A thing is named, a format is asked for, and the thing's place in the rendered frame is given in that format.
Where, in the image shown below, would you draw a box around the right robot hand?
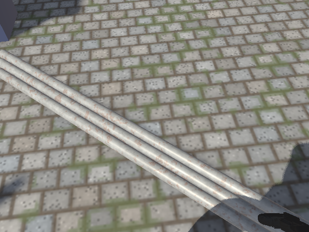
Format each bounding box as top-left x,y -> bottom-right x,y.
258,212 -> 309,232

